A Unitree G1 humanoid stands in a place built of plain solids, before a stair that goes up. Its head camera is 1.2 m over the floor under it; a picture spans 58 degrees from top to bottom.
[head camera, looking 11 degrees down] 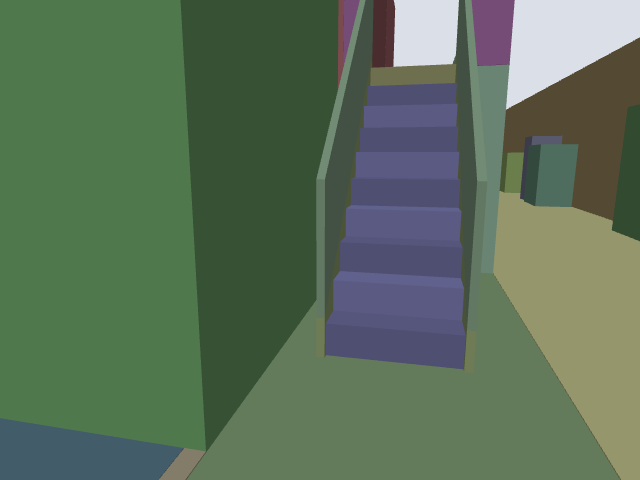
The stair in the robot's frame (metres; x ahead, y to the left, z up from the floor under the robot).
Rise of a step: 0.20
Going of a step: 0.23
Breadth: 0.81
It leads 13 degrees to the right of straight ahead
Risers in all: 10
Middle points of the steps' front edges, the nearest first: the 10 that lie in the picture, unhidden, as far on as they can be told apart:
2.38 -0.43 0.21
2.61 -0.48 0.41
2.83 -0.53 0.62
3.06 -0.58 0.82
3.29 -0.63 1.03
3.51 -0.69 1.23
3.74 -0.74 1.44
3.97 -0.79 1.64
4.19 -0.84 1.85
4.42 -0.89 2.05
